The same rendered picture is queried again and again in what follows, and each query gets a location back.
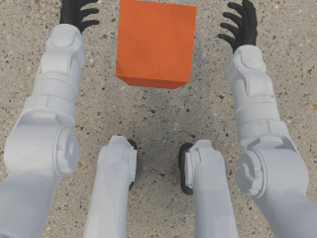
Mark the left robot hand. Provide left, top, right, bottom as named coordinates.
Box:
left=59, top=0, right=100, bottom=35

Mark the right robot foot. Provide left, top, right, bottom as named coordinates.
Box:
left=178, top=143, right=193, bottom=195

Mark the robot left thigh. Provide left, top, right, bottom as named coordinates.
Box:
left=82, top=143, right=138, bottom=238

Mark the right robot hand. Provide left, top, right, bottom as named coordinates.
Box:
left=217, top=0, right=258, bottom=54

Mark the robot left forearm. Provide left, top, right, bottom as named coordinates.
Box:
left=3, top=24, right=86, bottom=169

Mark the robot right forearm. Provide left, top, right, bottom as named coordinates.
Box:
left=226, top=45, right=309, bottom=186

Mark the right robot upper arm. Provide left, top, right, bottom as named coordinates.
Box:
left=235, top=148, right=317, bottom=238

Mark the carton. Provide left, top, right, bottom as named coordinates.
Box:
left=115, top=0, right=197, bottom=89

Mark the left robot upper arm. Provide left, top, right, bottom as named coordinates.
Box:
left=0, top=124, right=80, bottom=238

